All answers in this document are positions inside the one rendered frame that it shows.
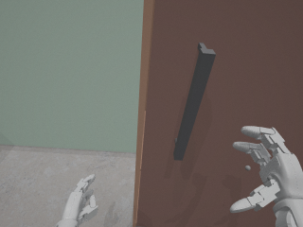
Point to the handle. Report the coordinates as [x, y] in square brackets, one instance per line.
[199, 81]

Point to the left robot hand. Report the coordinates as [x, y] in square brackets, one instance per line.
[74, 206]

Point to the robot right forearm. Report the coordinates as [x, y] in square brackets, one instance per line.
[289, 212]

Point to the right robot hand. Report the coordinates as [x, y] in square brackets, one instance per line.
[284, 167]

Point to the wardrobe door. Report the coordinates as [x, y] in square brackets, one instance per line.
[256, 80]

